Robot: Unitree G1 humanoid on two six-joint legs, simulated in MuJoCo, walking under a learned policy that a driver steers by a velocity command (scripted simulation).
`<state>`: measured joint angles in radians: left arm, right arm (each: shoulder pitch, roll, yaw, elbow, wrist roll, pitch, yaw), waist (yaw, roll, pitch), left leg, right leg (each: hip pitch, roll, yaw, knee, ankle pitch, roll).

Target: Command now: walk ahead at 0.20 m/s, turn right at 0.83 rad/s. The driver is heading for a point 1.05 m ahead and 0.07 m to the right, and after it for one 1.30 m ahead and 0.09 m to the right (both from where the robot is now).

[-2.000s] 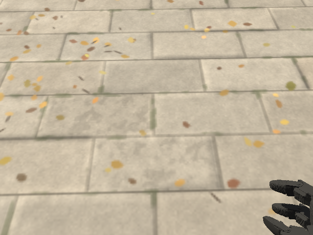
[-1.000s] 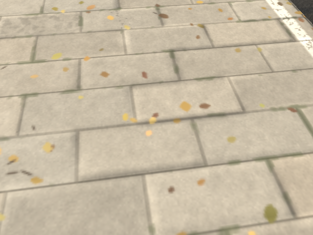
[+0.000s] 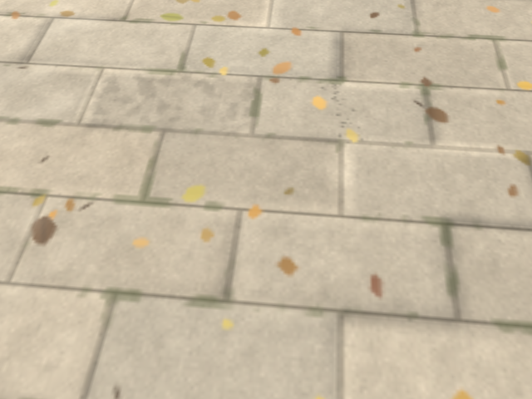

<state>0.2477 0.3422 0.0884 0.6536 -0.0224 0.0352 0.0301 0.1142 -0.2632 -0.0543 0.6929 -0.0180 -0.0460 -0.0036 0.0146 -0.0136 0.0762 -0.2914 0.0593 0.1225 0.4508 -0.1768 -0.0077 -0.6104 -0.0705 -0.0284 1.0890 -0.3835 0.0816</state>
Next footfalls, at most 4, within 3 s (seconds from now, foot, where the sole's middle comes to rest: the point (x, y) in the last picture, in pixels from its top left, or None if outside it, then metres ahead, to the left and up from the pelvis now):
0.16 right None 0.18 -0.13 -0.77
0.54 left None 0.23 0.10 -0.77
0.86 right None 0.16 -0.13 -0.77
1.42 left None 0.37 0.26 -0.77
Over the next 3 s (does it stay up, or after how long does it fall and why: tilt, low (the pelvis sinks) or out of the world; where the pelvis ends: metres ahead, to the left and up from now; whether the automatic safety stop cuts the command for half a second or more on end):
stays up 1.16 -0.01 0.00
